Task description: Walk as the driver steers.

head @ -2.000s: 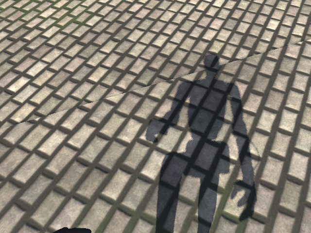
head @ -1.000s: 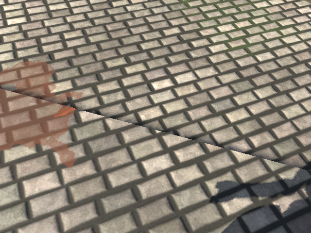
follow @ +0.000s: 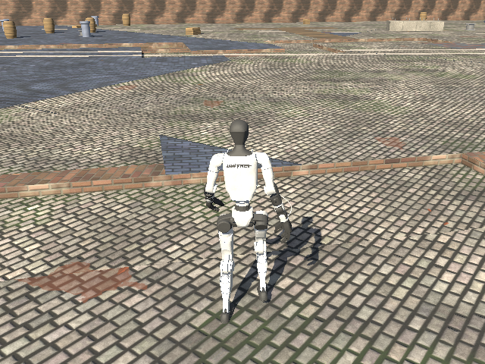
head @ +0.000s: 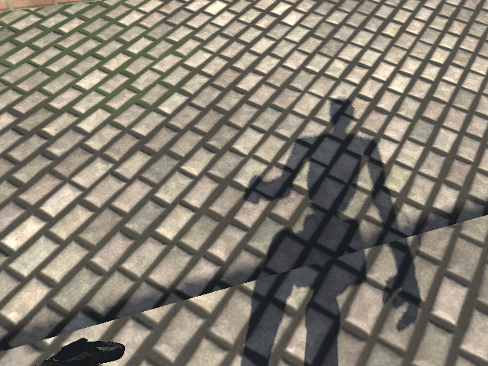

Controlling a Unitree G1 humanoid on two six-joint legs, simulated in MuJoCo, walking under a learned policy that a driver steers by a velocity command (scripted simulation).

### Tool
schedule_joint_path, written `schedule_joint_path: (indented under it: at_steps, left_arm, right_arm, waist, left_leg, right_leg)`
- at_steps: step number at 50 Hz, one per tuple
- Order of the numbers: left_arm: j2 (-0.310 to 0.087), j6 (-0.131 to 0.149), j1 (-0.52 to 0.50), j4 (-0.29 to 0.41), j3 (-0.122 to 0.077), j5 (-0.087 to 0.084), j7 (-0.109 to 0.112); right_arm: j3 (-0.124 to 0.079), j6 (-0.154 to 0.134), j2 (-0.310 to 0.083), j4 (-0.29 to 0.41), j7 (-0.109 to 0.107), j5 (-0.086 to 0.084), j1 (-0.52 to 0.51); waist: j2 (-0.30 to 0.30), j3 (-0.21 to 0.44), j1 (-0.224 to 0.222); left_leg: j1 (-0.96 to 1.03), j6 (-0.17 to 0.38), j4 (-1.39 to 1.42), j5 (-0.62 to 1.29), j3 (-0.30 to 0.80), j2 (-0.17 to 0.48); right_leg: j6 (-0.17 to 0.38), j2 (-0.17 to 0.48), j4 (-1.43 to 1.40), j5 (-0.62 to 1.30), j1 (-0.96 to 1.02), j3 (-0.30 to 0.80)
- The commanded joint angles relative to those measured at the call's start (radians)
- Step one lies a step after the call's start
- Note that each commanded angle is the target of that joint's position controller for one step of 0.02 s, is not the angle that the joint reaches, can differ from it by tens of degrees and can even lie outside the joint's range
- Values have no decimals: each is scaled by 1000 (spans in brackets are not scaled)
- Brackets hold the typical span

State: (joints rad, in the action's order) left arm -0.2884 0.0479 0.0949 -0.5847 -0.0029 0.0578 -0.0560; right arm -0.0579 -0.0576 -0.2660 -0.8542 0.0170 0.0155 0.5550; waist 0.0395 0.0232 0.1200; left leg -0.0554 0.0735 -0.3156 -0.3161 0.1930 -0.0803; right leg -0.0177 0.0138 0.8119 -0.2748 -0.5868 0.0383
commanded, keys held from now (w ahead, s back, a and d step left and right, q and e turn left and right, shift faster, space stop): w+q+shift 0.26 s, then q+shift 0.34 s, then e+shift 0.40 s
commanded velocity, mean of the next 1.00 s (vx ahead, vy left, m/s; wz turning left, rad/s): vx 0.47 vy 0.00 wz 0.48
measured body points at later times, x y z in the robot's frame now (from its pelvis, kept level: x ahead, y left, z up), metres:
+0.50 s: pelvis +0.37 +0.03 -0.03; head +0.40 +0.05 +0.42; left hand +0.26 +0.31 -0.15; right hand +0.69 -0.09 -0.09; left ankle +0.48 +0.15 -0.74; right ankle +0.21 -0.15 -0.72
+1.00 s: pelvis +0.56 +0.06 -0.03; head +0.59 +0.07 +0.42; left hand +0.48 +0.33 -0.15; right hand +0.91 -0.06 -0.06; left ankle +0.48 +0.13 -0.74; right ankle +0.61 -0.05 -0.74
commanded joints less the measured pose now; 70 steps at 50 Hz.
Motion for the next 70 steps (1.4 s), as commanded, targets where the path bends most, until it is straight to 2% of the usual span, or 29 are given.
schedule_joint_path:
  at_steps: [1,5,7,8,10,19,20,23,25,26,27,28,29,31,33,37,40,42,44,45,49,51,57,60,61,62,63,66,70]
  left_arm:
    - [-50,23,-168,125,-3,-20,-2]
    - [-154,28,162,22,-55,-11,51]
    - [-298,32,429,-6,-98,23,87]
    - [-259,19,318,1,-95,5,89]
    - [-120,19,231,-11,-63,-5,78]
    - [-70,66,156,-124,-47,-52,67]
    - [-74,110,89,-60,-36,68,56]
    - [-304,136,69,-31,-102,52,68]
    - [-234,128,164,-75,-73,68,51]
    - [-58,112,396,-124,-21,86,7]
    - [-5,116,434,-42,4,19,-6]
    - [-136,114,107,20,-15,-52,5]
    - [-173,105,51,54,-20,-45,34]
    - [-141,66,200,26,4,21,83]
    - [-165,33,261,-14,8,14,85]
    - [22,-5,402,-95,53,27,-34]
    - [-99,62,501,-121,-16,-24,-69]
    - [-115,100,451,-110,-38,-30,-38]
    - [-253,112,48,20,-61,-43,-1]
    - [-241,99,-50,51,-54,-43,18]
    - [-81,98,152,-43,-11,-3,23]
    - [-60,76,230,-45,-17,22,17]
    - [4,44,200,11,-4,26,-55]
    - [-185,80,541,-93,-100,-26,-52]
    - [-415,114,527,-44,-143,-22,-9]
    - [-348,121,491,-12,-118,2,-20]
    - [-204,125,476,-23,-81,-1,-28]
    - [-115,95,248,-24,-36,-25,-40]
    - [-128,88,107,2,-25,35,-18]
  right_arm:
    - [-47,-15,-184,68,-6,-7,-93]
    - [-57,-28,-232,68,2,-31,-145]
    - [-13,-43,-47,134,-3,-49,-126]
    - [-11,-21,-100,152,-11,-40,-157]
    - [-17,4,-118,151,7,4,-256]
    - [24,52,-33,276,72,20,-461]
    - [73,8,48,210,134,44,-331]
    - [-14,-45,-203,170,147,2,-247]
    - [-68,-72,-310,60,89,30,79]
    - [-65,-61,-362,66,55,64,83]
    - [-63,-68,-365,89,64,48,125]
    - [-55,-89,-294,94,58,41,9]
    - [-39,-96,-243,111,48,20,-102]
    - [9,-95,-163,142,61,11,-322]
    - [16,-102,-161,197,72,8,-448]
    - [37,-88,-153,228,44,52,-499]
    - [45,-63,-182,274,37,36,-558]
    - [24,-37,-215,279,28,13,-486]
    - [-35,-15,-269,304,-2,-25,-211]
    - [-41,-10,-280,331,-19,-11,-198]
    - [-27,-17,-204,386,-70,-14,-239]
    - [-34,-21,-204,360,-72,38,-261]
    - [-50,-56,-276,364,-101,71,-495]
    - [-51,-52,-271,425,-79,98,-622]
    - [-20,-56,-120,471,-53,69,-511]
    - [-3,-54,-101,497,-27,2,-538]
    - [-20,-53,-152,477,-42,-24,-628]
    - [4,-31,-146,399,-81,62,-462]
    - [29,17,-143,340,-46,66,-314]
  waist:
    - [-192,-100,-42]
    - [-81,82,-230]
    - [219,331,-297]
    - [193,253,-248]
    - [29,29,-208]
    - [55,-149,-63]
    - [41,63,-37]
    - [-3,-1,10]
    - [-130,101,118]
    - [-277,393,-10]
    - [-227,569,-10]
    - [-101,174,95]
    - [-30,127,34]
    - [-7,99,-181]
    - [-4,72,-232]
    - [-1,68,-271]
    - [-46,63,-280]
    - [-59,36,-204]
    - [77,86,75]
    - [100,57,106]
    - [-98,148,24]
    - [-189,83,-9]
    - [-88,25,-125]
    - [47,49,-288]
    - [311,146,-184]
    - [189,172,-232]
    - [74,-15,-270]
    - [-1,67,-77]
    - [-17,60,-15]
  left_leg:
    - [-163,157,155,168,245,180]
    - [-319,69,-245,629,146,110]
    - [-649,34,-854,-212,-15,-24]
    - [-740,32,-992,-115,-67,28]
    - [-765,29,-992,11,-100,121]
    - [-561,-6,-554,310,-262,124]
    - [-308,-14,-520,318,-200,148]
    - [-164,-22,-441,285,-287,1]
    - [356,127,-349,480,-177,-18]
    - [637,376,-405,1203,95,166]
    - [808,560,-340,1275,514,389]
    - [486,436,-255,1125,495,374]
    - [265,383,-220,975,393,335]
    - [-179,352,-78,950,300,273]
    - [-427,316,20,856,219,261]
    - [-741,92,-111,709,-140,59]
    - [-499,37,-256,818,-130,147]
    - [-224,83,-398,848,-53,248]
    - [1,72,-517,567,-134,165]
    - [72,33,-550,370,-176,99]
    - [223,213,-342,610,14,339]
    - [83,304,-185,751,92,539]
    - [-186,20,-231,596,-318,333]
    - [-463,-98,-638,259,-389,244]
    - [-588,-169,-957,-424,-368,38]
    - [-686,-149,-961,-439,-134,-24]
    - [-751,-152,-1084,-415,-92,16]
    - [-701,-191,-1100,-218,-20,91]
    - [-454,-198,-951,85,-88,77]
  right_leg:
    - [-16,-53,-166,77,109,-60]
    - [38,-65,-273,97,713,-47]
    - [129,423,-465,-574,1075,564]
    - [163,454,-554,-640,904,785]
    - [153,355,-543,-369,691,469]
    - [65,167,-570,680,371,-244]
    - [121,183,-628,732,330,-267]
    - [52,175,-406,1025,339,-314]
    - [-97,146,217,725,60,-237]
    - [-173,-20,650,-336,6,-182]
    - [-192,-58,774,-409,-182,95]
    - [-182,-44,781,-367,-416,149]
    - [-155,-6,713,-374,-335,133]
    - [-105,69,532,-268,-56,128]
    - [-106,120,405,-218,124,82]
    - [-98,102,334,302,514,-41]
    - [-134,42,233,205,486,-65]
    - [-80,30,29,209,319,-29]
    - [172,101,-175,640,78,168]
    - [278,145,-258,624,-90,304]
    - [67,30,-32,341,-146,95]
    - [-34,12,348,-335,-134,13]
    - [-30,35,167,-28,178,-137]
    - [74,-68,-131,333,640,-117]
    - [324,158,-332,1070,748,355]
    - [429,317,-430,907,700,654]
    - [405,293,-354,903,572,545]
    - [333,213,-292,831,453,423]
    - [270,80,-322,770,195,313]
Keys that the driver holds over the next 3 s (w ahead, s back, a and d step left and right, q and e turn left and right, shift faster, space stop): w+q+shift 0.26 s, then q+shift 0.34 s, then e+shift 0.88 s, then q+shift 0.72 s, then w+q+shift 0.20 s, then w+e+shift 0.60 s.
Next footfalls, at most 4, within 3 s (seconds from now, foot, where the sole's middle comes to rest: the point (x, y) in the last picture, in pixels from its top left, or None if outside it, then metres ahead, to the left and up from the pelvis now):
0.12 right None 0.23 -0.14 -0.78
0.50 left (159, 363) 0.51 0.15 -0.78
0.84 right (234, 299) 0.67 -0.06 -0.78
2.04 left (149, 277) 0.85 0.20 -0.93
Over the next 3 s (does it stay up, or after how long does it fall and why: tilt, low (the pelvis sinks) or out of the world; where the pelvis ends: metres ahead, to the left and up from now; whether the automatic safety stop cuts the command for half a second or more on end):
stays up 1.03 0.18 -0.15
